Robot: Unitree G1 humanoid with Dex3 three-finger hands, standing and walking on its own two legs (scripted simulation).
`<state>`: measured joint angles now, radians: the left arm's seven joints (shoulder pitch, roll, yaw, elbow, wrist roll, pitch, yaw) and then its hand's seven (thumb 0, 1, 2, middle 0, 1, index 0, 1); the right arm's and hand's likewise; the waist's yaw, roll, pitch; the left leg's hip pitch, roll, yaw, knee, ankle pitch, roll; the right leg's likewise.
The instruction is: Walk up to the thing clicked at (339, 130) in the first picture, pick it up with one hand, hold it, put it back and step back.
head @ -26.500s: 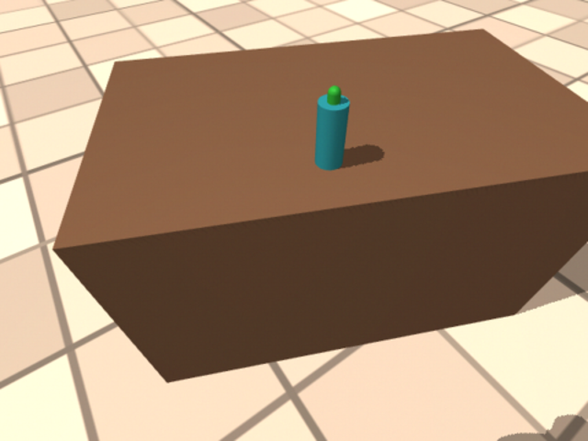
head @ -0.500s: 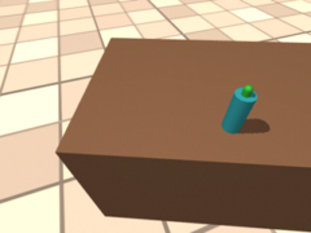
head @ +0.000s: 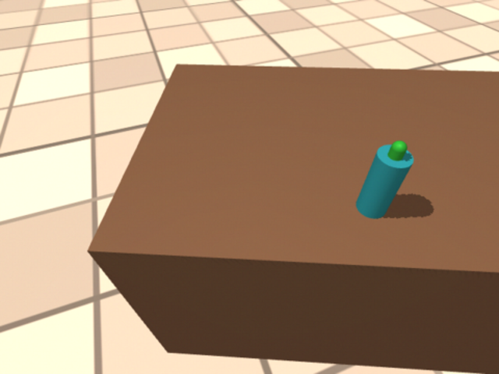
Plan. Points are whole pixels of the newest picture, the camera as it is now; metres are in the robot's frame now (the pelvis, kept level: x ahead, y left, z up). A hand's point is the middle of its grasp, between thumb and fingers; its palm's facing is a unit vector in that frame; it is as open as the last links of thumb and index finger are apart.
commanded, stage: stand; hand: right
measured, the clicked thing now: (384, 178) +0.45 -0.24 +0.06
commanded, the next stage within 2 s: step back in 1.92 s
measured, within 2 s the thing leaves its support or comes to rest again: neither
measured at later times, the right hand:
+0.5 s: hand out of the picture +0.06 -0.25 -0.16, palm faces -0.03 +0.94 -0.34, open 7.4 cm
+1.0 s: hand out of the picture +0.07 -0.24 -0.16, palm faces -0.02 +0.94 -0.34, open 7.4 cm
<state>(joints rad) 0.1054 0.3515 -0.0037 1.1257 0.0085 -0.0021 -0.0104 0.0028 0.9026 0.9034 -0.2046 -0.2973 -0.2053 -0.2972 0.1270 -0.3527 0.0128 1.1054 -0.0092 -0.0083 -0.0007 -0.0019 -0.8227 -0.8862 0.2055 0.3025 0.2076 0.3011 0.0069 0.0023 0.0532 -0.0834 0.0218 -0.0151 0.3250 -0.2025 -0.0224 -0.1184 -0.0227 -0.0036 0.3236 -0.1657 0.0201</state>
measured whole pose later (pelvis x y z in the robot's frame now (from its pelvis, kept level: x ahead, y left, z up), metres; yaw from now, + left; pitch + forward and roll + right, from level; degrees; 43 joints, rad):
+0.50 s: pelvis +0.00 +0.00 +0.00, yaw +0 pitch -2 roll +0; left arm 0.13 0.35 0.00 1.13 0.01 0.00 -0.01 0.00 0.90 0.90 -0.20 -0.30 -0.21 -0.30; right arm 0.14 -0.35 0.00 1.11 -0.01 0.00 0.00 0.00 -0.90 -0.90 0.21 0.30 0.21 0.30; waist 0.01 0.00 0.06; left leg -0.08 0.02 -0.01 0.32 -0.20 -0.02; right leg -0.12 -0.03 0.00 0.32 -0.16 0.03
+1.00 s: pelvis +0.00 +0.01 +0.00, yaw -1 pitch -3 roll +0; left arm 0.12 0.35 0.00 1.12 0.01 0.00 -0.01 0.00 0.90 0.90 -0.20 -0.30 -0.21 -0.30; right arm 0.13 -0.35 0.00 1.11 -0.01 -0.01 0.00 0.00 -0.90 -0.90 0.21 0.30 0.21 0.30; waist 0.00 0.00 0.05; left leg -0.08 0.01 0.00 0.32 -0.20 -0.01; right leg -0.11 -0.03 0.01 0.32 -0.16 0.03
